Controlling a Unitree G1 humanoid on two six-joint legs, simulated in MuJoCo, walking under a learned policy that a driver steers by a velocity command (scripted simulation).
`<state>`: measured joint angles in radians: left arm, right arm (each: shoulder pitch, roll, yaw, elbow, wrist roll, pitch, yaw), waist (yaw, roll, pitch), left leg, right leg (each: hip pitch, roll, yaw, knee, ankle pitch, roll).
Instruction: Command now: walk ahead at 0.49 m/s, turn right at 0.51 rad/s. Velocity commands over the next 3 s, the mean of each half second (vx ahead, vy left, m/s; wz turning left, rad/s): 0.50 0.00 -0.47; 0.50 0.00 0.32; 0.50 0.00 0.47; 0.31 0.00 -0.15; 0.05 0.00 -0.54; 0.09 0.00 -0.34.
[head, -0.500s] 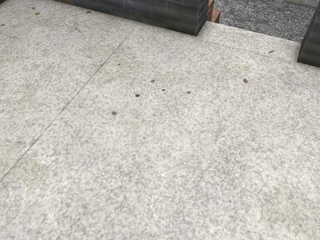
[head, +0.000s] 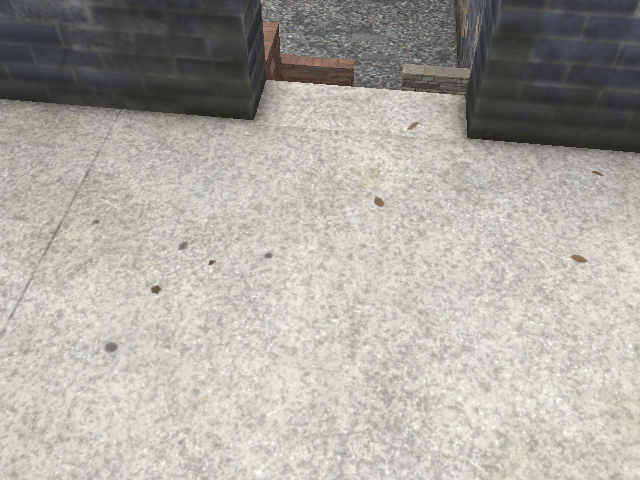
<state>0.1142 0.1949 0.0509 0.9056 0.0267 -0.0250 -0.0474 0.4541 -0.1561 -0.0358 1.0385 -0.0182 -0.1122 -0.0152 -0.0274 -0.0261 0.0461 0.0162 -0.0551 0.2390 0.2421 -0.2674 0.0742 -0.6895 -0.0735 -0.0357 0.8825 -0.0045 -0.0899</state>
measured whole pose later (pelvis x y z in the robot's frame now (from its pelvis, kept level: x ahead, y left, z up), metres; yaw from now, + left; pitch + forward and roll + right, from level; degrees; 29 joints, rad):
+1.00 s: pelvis +0.56 -0.06 +0.00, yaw -1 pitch +0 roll +0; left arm 0.13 0.24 0.02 0.80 0.05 -0.06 -0.01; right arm 0.37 -0.25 -0.06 0.93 0.00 -0.05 0.01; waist -0.03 -0.02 0.05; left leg -0.15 -0.16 -0.04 0.33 -0.17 0.15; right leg -0.63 -0.10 0.06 1.02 -0.22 0.02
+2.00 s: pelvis +0.99 -0.02 +0.00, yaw +6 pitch +1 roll -1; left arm 0.26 0.27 0.06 0.86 0.04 0.03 -0.01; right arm 0.18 -0.23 -0.03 0.81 -0.01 -0.06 -0.04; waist 0.03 -0.03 0.07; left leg -0.29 0.03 0.14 0.41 -0.13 0.06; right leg -0.51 -0.02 -0.02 1.10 -0.42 -0.01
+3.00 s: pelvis +0.98 -0.05 +0.01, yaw -20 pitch +0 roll -1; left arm 0.18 0.30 0.06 0.82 0.03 0.02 -0.03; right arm 0.31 -0.25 -0.04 0.82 -0.02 0.01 0.02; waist -0.04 -0.01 0.02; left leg -0.17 0.00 -0.04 0.36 -0.20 0.04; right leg -0.23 0.03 0.02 0.60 -0.43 0.00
